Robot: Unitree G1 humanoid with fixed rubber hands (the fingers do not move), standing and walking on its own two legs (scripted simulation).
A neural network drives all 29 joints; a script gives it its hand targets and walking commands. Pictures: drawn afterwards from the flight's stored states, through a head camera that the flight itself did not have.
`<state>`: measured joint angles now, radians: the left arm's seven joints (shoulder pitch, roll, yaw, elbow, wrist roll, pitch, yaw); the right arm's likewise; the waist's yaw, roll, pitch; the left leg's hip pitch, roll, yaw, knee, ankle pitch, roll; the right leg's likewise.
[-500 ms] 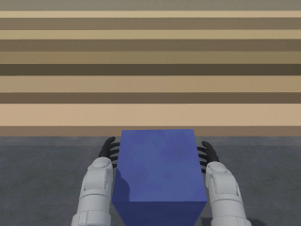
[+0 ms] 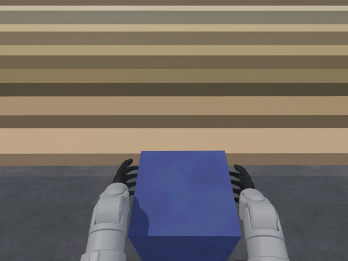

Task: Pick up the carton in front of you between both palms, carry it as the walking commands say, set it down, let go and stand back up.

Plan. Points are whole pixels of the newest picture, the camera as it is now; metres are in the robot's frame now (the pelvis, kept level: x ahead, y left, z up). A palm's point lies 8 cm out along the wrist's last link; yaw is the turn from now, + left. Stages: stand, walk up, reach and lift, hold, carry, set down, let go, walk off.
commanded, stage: hold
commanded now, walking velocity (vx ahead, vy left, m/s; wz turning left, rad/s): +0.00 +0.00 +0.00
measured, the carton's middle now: (183, 211) +0.28 +0.00 -0.03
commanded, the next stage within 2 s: carry in 0.52 s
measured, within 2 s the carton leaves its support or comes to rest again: neither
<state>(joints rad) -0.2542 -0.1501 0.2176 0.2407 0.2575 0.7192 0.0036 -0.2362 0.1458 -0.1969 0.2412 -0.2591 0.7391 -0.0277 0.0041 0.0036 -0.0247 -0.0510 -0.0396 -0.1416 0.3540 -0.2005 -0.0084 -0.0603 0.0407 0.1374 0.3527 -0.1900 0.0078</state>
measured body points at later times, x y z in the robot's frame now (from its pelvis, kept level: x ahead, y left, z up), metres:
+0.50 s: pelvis -0.01 +0.00 +0.00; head -0.06 +0.00 +0.45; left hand +0.30 +0.15 +0.05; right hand +0.29 -0.15 +0.04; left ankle +0.00 +0.13 -0.75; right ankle +0.01 -0.13 -0.75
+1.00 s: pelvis +0.13 +0.01 -0.01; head +0.11 +0.01 +0.44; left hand +0.41 +0.16 +0.07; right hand +0.41 -0.14 +0.07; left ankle +0.03 +0.11 -0.71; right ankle +0.10 -0.09 -0.75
